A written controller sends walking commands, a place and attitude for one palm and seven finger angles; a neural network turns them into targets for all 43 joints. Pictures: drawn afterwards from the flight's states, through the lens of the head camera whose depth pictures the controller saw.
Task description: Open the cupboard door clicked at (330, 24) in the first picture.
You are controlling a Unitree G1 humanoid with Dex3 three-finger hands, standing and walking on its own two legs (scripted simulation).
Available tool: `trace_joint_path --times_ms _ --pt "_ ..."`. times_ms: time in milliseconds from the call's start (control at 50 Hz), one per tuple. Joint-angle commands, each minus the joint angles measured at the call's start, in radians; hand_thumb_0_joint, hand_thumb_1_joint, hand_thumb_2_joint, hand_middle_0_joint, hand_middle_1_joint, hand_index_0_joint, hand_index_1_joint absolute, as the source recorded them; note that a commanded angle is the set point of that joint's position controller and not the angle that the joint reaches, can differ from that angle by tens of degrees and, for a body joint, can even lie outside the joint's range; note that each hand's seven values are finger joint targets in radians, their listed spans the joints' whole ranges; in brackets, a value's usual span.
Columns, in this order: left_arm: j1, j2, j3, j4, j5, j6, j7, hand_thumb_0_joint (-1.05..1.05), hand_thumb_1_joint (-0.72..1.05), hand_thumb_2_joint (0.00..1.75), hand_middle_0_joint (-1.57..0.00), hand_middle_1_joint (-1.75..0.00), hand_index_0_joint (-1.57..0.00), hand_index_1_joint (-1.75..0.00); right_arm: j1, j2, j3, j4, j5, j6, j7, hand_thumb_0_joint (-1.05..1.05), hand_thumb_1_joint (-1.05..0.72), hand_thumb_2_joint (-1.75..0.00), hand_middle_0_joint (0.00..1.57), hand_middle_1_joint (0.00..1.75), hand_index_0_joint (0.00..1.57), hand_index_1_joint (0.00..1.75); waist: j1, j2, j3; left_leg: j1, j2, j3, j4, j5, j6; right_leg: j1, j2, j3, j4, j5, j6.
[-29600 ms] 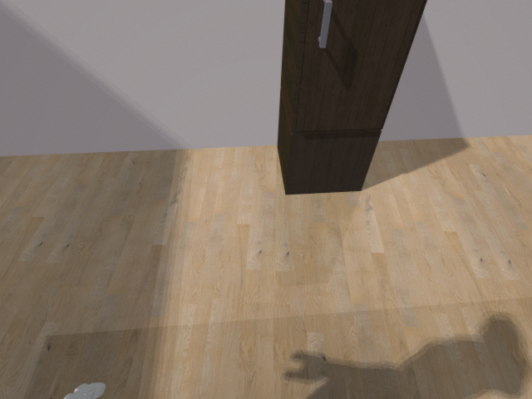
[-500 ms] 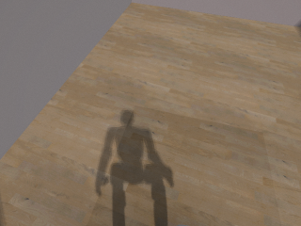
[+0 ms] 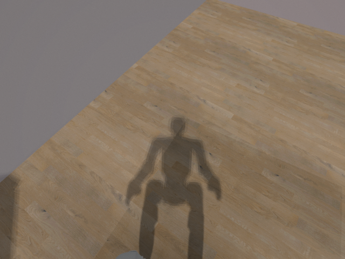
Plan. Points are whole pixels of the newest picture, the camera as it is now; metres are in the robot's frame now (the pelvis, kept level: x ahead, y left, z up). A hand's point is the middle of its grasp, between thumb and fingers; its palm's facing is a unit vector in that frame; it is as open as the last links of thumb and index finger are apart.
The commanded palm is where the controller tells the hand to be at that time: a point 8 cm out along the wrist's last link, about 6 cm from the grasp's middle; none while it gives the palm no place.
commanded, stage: turn to face it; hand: left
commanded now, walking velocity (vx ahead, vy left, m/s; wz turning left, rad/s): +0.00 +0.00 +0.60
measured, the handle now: out of the picture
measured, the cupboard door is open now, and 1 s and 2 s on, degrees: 49 49 49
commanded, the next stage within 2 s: none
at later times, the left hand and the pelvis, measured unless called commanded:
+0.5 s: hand out of the picture +0.03 +0.15 -0.14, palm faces +0.32 -0.92 -0.25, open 7.4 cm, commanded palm none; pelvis +0.03 -0.06 +0.02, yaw +19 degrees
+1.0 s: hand out of the picture +0.00 +0.14 -0.13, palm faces +0.58 -0.76 -0.29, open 7.4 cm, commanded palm none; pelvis +0.04 -0.09 +0.01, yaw +37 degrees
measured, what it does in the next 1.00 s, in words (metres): steps on the spot, turning left: right foot, then left foot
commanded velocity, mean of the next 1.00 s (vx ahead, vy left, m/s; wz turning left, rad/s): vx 0.00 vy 0.00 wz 0.60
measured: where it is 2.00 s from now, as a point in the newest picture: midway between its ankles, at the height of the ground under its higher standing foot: outside the picture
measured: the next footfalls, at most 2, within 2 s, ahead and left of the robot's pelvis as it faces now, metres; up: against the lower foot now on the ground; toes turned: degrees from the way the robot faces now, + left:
right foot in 0.26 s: +0.09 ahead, -0.17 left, +0.00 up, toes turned +6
left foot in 0.60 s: +0.02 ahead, +0.07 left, +0.00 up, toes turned +29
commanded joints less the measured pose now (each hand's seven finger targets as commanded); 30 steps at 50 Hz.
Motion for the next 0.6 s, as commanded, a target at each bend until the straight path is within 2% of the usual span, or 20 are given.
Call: trace_joint_path --times_ms 0,40,60,120,160,200,220,240,260,280,300,320,340,400,440,480,520,540,560,580 --pt "-0.079 0.067 0.018 -0.132 0.001 -0.021 0.005 0.0 0.9 0.9 -0.2 -0.3 -0.2 -0.3 0.137 -0.211 -0.047 -0.044 -0.004 0.0 -0.032 0.0 -0.9 -0.9 0.2 0.3 0.2 0.3 -0.033 0.249 -0.163 0.277 0.302 -0.407 -0.295 0.547 0.149 -0.268 0.02 0.17 0.269 0.059 0.019" --pt "-0.039 0.061 0.018 -0.118 -0.002 -0.01 -0.003 0.0 0.9 0.9 -0.2 -0.3 -0.2 -0.3 0.069 -0.207 -0.043 -0.066 -0.005 0.0 -0.031 0.0 -0.9 -0.9 0.2 0.3 0.2 0.3 0.003 0.207 -0.141 0.235 0.241 -0.334 -0.305 0.483 0.118 -0.205 0.036 0.151 0.162 0.109 0.022" --pt "-0.032 0.061 0.018 -0.12 -0.004 -0.006 -0.004 0.0 0.9 0.9 -0.2 -0.3 -0.2 -0.3 0.057 -0.213 -0.045 -0.073 -0.005 0.002 -0.028 0.0 -0.9 -0.9 0.2 0.3 0.2 0.3 0.005 0.205 -0.141 0.215 0.223 -0.316 -0.312 0.431 0.111 -0.165 0.048 0.143 0.1 0.11 0.019" --pt "-0.03 0.064 0.016 -0.136 -0.002 -0.002 -0.006 0.0 0.9 0.9 -0.2 -0.3 -0.2 -0.3 0.025 -0.226 -0.056 -0.089 -0.008 0.015 -0.019 0.0 -0.9 -0.9 0.2 0.3 0.2 0.3 0.004 0.215 -0.123 0.139 0.2 -0.344 -0.339 0.233 0.106 -0.065 0.079 0.12 -0.074 0.117 0.01" --pt "0.007 0.067 0.016 -0.139 -0.002 -0.008 -0.006 0.0 0.9 0.9 -0.2 -0.3 -0.2 -0.3 -0.008 -0.237 -0.064 -0.105 -0.008 0.025 -0.015 0.0 -0.9 -0.9 0.2 0.3 0.2 0.3 0.018 0.22 -0.12 0.09 0.179 -0.366 -0.321 0.175 0.095 0.028 0.108 0.096 -0.21 0.151 0.003" --pt "0.094 0.091 0.026 -0.124 0.0 -0.019 -0.003 0.0 0.9 0.9 -0.2 -0.3 -0.2 -0.3 -0.055 -0.221 -0.069 -0.125 0.001 0.034 -0.011 0.0 -0.9 -0.9 0.2 0.3 0.2 0.3 0.063 0.174 -0.129 -0.026 0.119 -0.347 -0.245 0.061 0.048 0.204 0.108 0.09 -0.443 0.293 -0.006" --pt "0.133 0.164 0.04 -0.128 0.013 -0.031 0.005 0.0 0.9 0.9 -0.2 -0.3 -0.2 -0.3 -0.063 -0.166 -0.063 -0.144 0.011 0.038 -0.005 0.0 -0.9 -0.9 0.2 0.3 0.2 0.3 0.087 -0.018 -0.12 -0.16 0.013 -0.254 -0.074 -0.088 -0.017 0.297 -0.052 0.261 -0.638 0.208 -0.052" --pt "0.124 0.257 0.053 -0.144 0.023 -0.034 0.011 0.0 0.9 0.9 -0.2 -0.3 -0.2 -0.3 -0.075 -0.104 -0.051 -0.174 0.012 0.037 0.003 0.0 -0.9 -0.9 0.2 0.3 0.2 0.3 0.099 -0.316 -0.093 -0.264 -0.121 -0.108 0.231 -0.32 -0.086 0.262 -0.33 0.555 -0.757 0.221 -0.171" --pt "0.076 0.253 0.036 -0.165 0.011 -0.028 0.011 0.0 0.9 0.9 -0.2 -0.3 -0.2 -0.3 -0.071 -0.137 -0.054 -0.179 0.002 0.04 0.01 0.0 -0.9 -0.9 0.2 0.3 0.2 0.3 0.077 -0.22 -0.077 -0.206 -0.065 -0.172 0.422 -0.315 -0.066 0.123 -0.357 0.497 -0.745 0.228 -0.22" --pt "0.026 0.215 0.043 -0.176 0.014 -0.032 0.019 0.0 0.9 0.9 -0.2 -0.3 -0.2 -0.3 -0.059 -0.125 -0.063 -0.163 0.007 0.053 0.008 0.0 -0.9 -0.9 0.2 0.3 0.2 0.3 0.042 -0.223 -0.093 -0.209 -0.054 -0.17 0.536 -0.277 -0.07 0.103 -0.315 0.483 -0.724 0.244 -0.208" --pt "-0.019 0.174 0.027 -0.184 0.01 -0.035 0.02 0.0 0.9 0.9 -0.2 -0.3 -0.2 -0.3 -0.055 -0.137 -0.06 -0.137 0.003 0.056 0.012 0.0 -0.9 -0.9 0.2 0.3 0.2 0.3 0.022 -0.231 -0.056 -0.216 -0.014 -0.17 0.584 -0.21 -0.081 0.102 -0.253 0.372 -0.684 0.355 -0.192" --pt "-0.043 0.143 0.017 -0.187 0.009 -0.037 0.018 0.0 0.9 0.9 -0.2 -0.3 -0.2 -0.3 -0.044 -0.124 -0.055 -0.124 0.004 0.057 0.017 0.0 -0.9 -0.9 0.2 0.3 0.2 0.3 0.003 -0.211 -0.044 -0.198 -0.004 -0.147 0.57 -0.168 -0.094 0.103 -0.205 0.244 -0.647 0.492 -0.171" --pt "-0.038 0.137 0.014 -0.186 0.01 -0.04 0.017 0.0 0.9 0.9 -0.2 -0.3 -0.2 -0.3 -0.036 -0.108 -0.048 -0.116 0.008 0.059 0.02 0.0 -0.9 -0.9 0.2 0.3 0.2 0.3 -0.001 -0.19 -0.062 -0.171 -0.008 -0.121 0.513 -0.159 -0.103 0.13 -0.185 0.175 -0.621 0.598 -0.161" --pt "0.039 0.161 0.023 -0.159 0.013 -0.045 0.018 0.0 0.9 0.9 -0.2 -0.3 -0.2 -0.3 -0.086 -0.07 -0.033 -0.12 0.014 0.054 0.025 0.0 -0.9 -0.9 0.2 0.3 0.2 0.3 0.043 -0.123 -0.09 -0.113 -0.018 -0.057 0.267 -0.186 -0.109 0.25 -0.2 0.117 -0.561 0.804 -0.165" --pt "0.083 0.187 0.03 -0.14 0.014 -0.045 0.017 0.0 0.9 0.9 -0.2 -0.3 -0.2 -0.3 -0.101 -0.059 -0.022 -0.126 0.016 0.045 0.026 0.0 -0.9 -0.9 0.2 0.3 0.2 0.3 0.069 -0.151 -0.127 -0.08 -0.035 -0.023 0.133 -0.196 -0.103 0.328 -0.213 0.107 -0.515 0.908 -0.17" --pt "0.098 0.201 0.036 -0.122 0.014 -0.044 0.014 0.0 0.9 0.9 -0.2 -0.3 -0.2 -0.3 -0.096 -0.063 -0.02 -0.131 0.019 0.038 0.023 0.0 -0.9 -0.9 0.2 0.3 0.2 0.3 0.072 -0.17 -0.143 -0.024 -0.046 -0.002 0.003 -0.17 -0.093 0.355 -0.223 0.091 -0.463 0.953 -0.159" --pt "0.072 0.206 0.044 -0.127 0.003 -0.04 0.009 0.0 0.9 0.9 -0.2 -0.3 -0.2 -0.3 -0.026 -0.095 -0.026 -0.114 0.015 0.032 0.019 0.0 -0.9 -0.9 0.2 0.3 0.2 0.3 0.027 -0.137 -0.158 0.134 -0.049 -0.003 -0.176 -0.007 -0.075 0.267 -0.208 0.036 -0.375 0.871 -0.105" --pt "0.054 0.186 0.041 -0.141 -0.005 -0.036 0.004 0.0 0.9 0.9 -0.2 -0.3 -0.2 -0.3 0.045 -0.148 -0.041 -0.098 0.01 0.025 0.017 0.0 -0.9 -0.9 0.2 0.3 0.2 0.3 -0.016 -0.02 -0.197 0.312 0.012 -0.068 -0.263 0.174 -0.043 0.133 -0.184 -0.005 -0.248 0.732 -0.055" --pt "0.041 0.12 0.028 -0.18 -0.011 -0.028 -0.004 0.0 0.9 0.9 -0.2 -0.3 -0.2 -0.3 0.111 -0.269 -0.072 -0.09 -0.001 0.019 0.009 0.0 -0.9 -0.9 0.2 0.3 0.2 0.3 -0.052 0.287 -0.223 0.478 0.289 -0.438 -0.285 0.521 0.094 -0.162 -0.039 -0.042 -0.026 0.158 0.027" --pt "-0.037 0.102 0.008 -0.221 0.0 -0.019 0.001 0.0 0.9 0.9 -0.2 -0.3 -0.2 -0.3 0.178 -0.31 -0.08 -0.07 0.004 0.029 0.003 0.0 -0.9 -0.9 0.2 0.3 0.2 0.3 -0.084 0.301 -0.203 0.461 0.399 -0.512 -0.289 0.676 0.2 -0.261 0.005 0.059 0.125 -0.107 0.028"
